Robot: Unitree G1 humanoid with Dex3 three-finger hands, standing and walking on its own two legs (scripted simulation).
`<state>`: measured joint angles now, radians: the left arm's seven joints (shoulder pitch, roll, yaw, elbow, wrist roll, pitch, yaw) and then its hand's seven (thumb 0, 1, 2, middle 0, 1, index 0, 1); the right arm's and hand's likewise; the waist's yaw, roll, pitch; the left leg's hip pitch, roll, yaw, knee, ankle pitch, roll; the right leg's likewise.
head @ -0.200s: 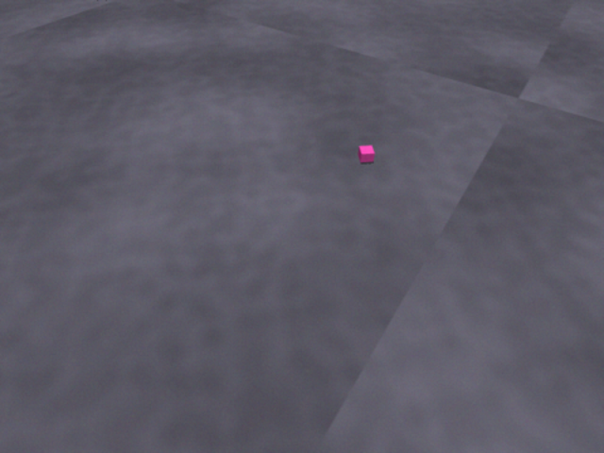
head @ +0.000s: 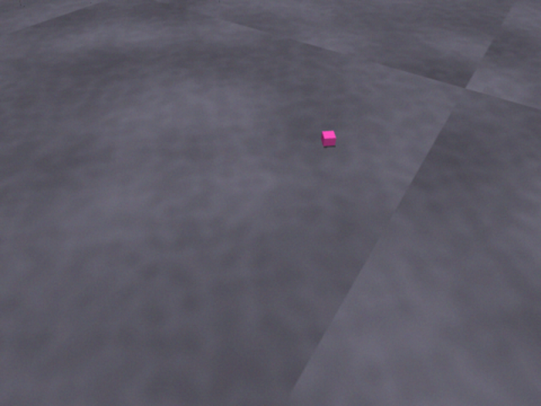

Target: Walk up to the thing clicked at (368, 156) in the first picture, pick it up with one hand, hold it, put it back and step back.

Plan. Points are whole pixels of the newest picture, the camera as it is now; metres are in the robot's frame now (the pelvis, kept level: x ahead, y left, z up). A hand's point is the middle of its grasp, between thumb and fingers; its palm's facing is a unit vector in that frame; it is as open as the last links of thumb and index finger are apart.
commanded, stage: stand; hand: left
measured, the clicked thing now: (328, 138) +1.64 -0.28 -0.75
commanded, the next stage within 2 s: walk up in 0.92 s
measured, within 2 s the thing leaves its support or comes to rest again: neither
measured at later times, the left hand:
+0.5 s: hand out of the picture +0.08 +0.25 -0.16, palm faces -0.03 -0.94 -0.34, open 7.3 cm
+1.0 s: hand out of the picture +0.09 +0.25 -0.16, palm faces -0.06 -0.94 -0.33, open 7.3 cm
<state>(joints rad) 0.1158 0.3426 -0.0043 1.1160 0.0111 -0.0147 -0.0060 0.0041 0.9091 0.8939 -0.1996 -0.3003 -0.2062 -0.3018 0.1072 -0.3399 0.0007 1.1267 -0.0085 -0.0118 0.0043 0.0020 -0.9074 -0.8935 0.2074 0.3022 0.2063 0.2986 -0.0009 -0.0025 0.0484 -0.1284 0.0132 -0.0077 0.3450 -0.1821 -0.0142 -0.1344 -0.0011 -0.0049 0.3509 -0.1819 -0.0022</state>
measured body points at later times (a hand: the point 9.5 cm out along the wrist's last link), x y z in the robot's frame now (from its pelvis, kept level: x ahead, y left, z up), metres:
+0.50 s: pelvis +0.01 +0.00 +0.00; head +0.01 +0.00 +0.45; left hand +0.08 +0.30 -0.13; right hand +0.08 -0.30 -0.13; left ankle +0.00 +0.13 -0.75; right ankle +0.01 -0.12 -0.75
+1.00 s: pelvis +0.02 +0.00 +0.00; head +0.02 +0.00 +0.45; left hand +0.09 +0.30 -0.13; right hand +0.09 -0.31 -0.13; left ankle +0.00 +0.13 -0.75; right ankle +0.00 -0.12 -0.74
